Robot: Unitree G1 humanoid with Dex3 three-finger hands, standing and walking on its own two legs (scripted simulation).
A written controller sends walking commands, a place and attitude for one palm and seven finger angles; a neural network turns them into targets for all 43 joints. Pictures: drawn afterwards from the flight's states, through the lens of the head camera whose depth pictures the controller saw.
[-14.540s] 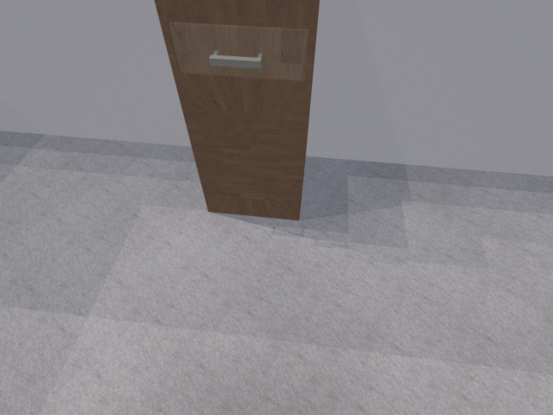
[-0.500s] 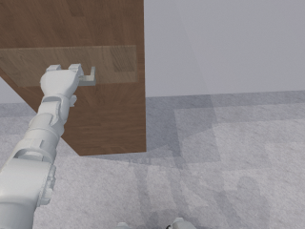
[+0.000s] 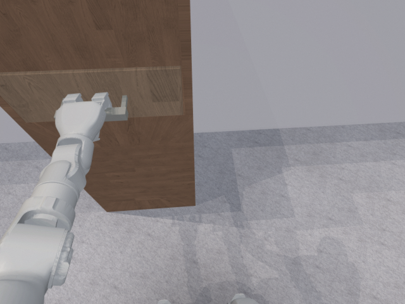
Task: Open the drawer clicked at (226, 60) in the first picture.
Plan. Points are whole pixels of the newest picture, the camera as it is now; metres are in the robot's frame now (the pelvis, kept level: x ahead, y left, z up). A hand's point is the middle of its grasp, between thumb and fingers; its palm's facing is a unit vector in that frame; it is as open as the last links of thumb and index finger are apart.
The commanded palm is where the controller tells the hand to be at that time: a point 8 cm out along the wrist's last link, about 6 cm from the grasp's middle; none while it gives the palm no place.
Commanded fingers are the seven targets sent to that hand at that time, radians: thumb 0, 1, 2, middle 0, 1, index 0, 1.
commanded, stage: pull the drawer open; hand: left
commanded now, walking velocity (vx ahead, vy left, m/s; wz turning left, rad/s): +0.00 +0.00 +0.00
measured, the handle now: (93, 108) +0.52 +0.22 +0.05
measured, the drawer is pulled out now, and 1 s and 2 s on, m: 0.00 0.07 0.30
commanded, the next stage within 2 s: none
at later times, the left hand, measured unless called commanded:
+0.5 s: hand (89, 146) +0.43 +0.22 +0.02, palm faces -0.03 -0.01 -1.00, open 5.6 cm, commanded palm +0.41 +0.22 +0.07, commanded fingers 0.00 0.90 0.90 -0.40 -1.35 -0.40 -1.35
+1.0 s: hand (87, 162) +0.40 +0.22 +0.02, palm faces +0.01 -0.07 -1.00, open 5.5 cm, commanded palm +0.34 +0.23 +0.07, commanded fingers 0.00 0.90 0.90 -0.40 -1.35 -0.40 -1.35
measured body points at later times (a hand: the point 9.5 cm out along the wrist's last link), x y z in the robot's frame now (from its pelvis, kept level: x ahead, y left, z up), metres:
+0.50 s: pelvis +0.00 -0.01 +0.00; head +0.08 -0.01 +0.45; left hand +0.43 +0.22 +0.08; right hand +0.09 -0.27 -0.13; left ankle -0.02 +0.09 -0.70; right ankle -0.01 -0.12 -0.70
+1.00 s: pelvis +0.00 +0.00 +0.01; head +0.07 -0.02 +0.46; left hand +0.39 +0.22 +0.08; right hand +0.05 -0.28 -0.12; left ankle -0.02 +0.09 -0.70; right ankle -0.01 -0.12 -0.70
